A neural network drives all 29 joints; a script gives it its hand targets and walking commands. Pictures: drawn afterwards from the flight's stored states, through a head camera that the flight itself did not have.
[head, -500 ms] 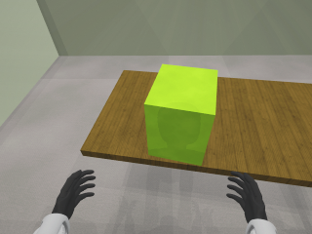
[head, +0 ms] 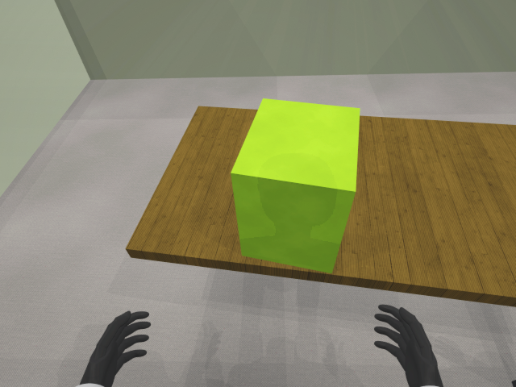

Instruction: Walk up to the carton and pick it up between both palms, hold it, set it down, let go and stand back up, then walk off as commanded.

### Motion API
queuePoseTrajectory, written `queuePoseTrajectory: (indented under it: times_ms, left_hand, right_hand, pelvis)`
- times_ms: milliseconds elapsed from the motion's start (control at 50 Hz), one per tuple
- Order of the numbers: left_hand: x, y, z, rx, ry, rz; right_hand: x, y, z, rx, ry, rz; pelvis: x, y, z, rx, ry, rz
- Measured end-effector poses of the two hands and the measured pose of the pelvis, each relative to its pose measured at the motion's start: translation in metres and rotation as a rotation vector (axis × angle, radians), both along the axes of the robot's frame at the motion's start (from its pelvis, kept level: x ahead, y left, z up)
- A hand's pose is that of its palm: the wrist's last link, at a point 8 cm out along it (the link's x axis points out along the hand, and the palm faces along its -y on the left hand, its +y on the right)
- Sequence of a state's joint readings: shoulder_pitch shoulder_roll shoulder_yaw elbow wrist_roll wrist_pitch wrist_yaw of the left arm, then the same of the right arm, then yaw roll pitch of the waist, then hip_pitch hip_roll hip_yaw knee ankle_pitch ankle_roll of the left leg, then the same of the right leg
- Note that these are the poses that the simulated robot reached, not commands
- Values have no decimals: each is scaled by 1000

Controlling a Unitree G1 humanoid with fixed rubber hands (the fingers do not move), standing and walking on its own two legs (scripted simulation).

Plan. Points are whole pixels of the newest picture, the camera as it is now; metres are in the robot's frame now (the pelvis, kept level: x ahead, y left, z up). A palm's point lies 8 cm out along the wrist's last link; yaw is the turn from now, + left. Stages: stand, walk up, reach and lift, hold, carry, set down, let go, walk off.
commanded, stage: set down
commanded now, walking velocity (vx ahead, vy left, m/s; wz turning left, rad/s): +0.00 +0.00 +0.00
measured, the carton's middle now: (297, 186) +0.46 -0.04 +0.04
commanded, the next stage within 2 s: let go in 1.34 s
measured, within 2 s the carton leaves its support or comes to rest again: neither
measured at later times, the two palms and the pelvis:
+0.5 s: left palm out of the picture +0.13 +0.23 -0.05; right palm (424, 385) +0.15 -0.21 -0.05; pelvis -0.02 -0.01 +0.00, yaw +0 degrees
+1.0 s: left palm out of the picture +0.14 +0.23 -0.08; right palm out of the picture +0.15 -0.22 -0.08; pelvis +0.00 -0.01 +0.00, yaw +0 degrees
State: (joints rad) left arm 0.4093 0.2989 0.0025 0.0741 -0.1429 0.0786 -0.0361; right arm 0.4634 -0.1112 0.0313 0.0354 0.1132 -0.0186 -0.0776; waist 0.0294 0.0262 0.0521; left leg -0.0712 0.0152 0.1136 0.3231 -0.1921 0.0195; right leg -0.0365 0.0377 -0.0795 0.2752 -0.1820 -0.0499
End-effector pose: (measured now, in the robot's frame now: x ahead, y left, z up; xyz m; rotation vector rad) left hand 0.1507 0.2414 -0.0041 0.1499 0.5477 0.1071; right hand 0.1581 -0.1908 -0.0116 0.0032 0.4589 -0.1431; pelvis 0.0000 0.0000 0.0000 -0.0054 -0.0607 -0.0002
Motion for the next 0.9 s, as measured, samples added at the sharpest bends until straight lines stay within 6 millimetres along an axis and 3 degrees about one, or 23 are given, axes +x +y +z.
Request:
queuePoseTrajectory:
  times_ms: [160, 380, 520, 660, 900]
  left_hand:
    - [-9, -13, -22, -63, 63, -24]
    - [-9, -16, -38, -32, 90, 11]
    - [-18, -6, -42, 11, 156, 43]
    - [-14, 1, -45, 15, 182, 51]
    - [-8, -17, -71, 0, 248, 32]
  right_hand:
    - [-11, 0, -12, -41, 62, 16]
    - [-13, -23, -21, -101, 110, 19]
    - [-8, -14, -37, -60, 138, 65]
    - [-2, -5, -46, -67, 153, 98]
    - [-15, -30, -67, -120, 274, 111]
  pelvis:
    - [-11, -6, 0, 5, -14, 7]
    - [-26, -12, -2, 9, -10, 2]
    - [-22, -10, -3, 12, -9, 3]
    - [-17, -9, -3, 15, -7, 8]
    - [-8, -11, -3, 9, 11, -1]
